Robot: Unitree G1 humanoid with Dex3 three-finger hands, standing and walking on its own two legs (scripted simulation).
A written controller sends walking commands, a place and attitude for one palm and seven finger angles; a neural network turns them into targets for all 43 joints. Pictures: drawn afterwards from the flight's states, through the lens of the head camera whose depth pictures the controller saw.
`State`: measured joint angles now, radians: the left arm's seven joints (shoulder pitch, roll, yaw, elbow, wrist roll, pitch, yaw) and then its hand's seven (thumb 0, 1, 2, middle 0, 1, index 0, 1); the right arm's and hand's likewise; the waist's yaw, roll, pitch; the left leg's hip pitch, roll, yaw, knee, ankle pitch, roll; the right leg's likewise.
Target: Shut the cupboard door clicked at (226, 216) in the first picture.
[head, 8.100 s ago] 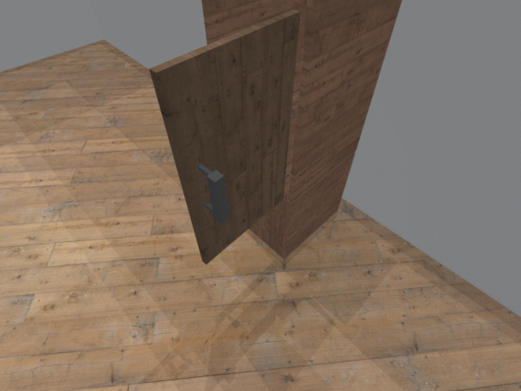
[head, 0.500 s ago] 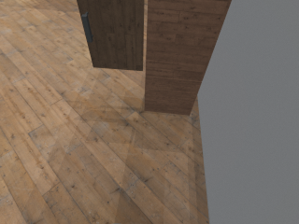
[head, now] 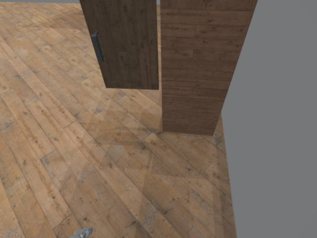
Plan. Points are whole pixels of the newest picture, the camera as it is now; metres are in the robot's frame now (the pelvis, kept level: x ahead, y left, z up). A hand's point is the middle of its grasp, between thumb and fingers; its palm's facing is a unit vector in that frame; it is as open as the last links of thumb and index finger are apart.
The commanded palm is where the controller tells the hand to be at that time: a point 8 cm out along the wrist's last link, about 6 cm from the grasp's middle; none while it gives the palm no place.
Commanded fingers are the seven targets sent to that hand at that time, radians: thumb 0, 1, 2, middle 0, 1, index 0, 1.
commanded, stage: take the last steps up to it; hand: left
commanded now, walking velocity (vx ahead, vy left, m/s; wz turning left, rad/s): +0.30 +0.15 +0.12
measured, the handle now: (98, 47) +0.99 +0.35 -0.03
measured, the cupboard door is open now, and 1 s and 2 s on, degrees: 92 92 92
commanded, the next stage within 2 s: come to a stop and stand still in 1.16 s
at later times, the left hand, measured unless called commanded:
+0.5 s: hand out of the picture +0.08 +0.26 -0.18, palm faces +0.16 -0.97 -0.17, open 7.4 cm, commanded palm none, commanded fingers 0.00 0.90 0.90 -0.20 -0.30 -0.20 -0.30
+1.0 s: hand (95, 149) +0.44 +0.27 -0.14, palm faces +0.04 -0.98 -0.21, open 7.3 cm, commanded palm none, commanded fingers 0.00 0.90 0.90 -0.20 -0.30 -0.20 -0.30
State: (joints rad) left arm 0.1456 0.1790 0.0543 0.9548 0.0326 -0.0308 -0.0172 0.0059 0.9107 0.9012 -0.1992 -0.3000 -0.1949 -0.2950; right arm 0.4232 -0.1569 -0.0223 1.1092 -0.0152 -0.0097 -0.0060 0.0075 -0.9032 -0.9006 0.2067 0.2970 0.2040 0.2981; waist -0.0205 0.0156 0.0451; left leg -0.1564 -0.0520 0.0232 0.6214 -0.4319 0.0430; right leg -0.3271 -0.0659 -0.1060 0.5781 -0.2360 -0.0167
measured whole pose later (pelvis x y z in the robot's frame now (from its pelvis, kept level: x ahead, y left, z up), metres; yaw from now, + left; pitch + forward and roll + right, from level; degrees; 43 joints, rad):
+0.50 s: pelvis +0.16 +0.09 +0.00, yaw +3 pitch +0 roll +0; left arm 0.38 0.18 0.06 1.14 0.03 0.00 0.00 0.01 0.91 0.90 -0.20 -0.30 -0.20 -0.30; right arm 0.11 -0.18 -0.03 0.96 -0.03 -0.05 0.00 0.00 -0.91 -0.90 0.20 0.30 0.20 0.30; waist 0.06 -0.04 0.08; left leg -0.37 0.04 0.14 0.59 -0.23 0.04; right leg -0.33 -0.13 -0.05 1.06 -0.47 0.00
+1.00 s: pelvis +0.35 +0.09 +0.01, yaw +1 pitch +0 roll +1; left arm 0.18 0.15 0.06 0.99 0.02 -0.07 0.01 0.00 0.92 0.90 -0.20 -0.30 -0.20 -0.30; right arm 0.32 -0.17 -0.04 1.12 -0.02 0.00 0.00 0.01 -0.91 -0.90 0.20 0.30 0.20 0.30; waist -0.03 0.02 0.06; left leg -0.42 0.07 0.06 1.02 -0.35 -0.02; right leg -0.21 -0.02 -0.14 0.45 -0.25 -0.05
